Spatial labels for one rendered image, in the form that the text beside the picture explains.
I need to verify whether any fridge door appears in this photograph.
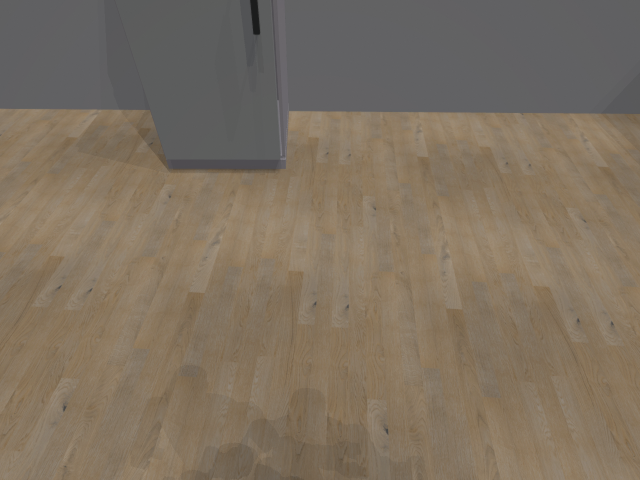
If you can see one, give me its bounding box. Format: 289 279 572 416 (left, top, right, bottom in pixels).
115 0 281 160

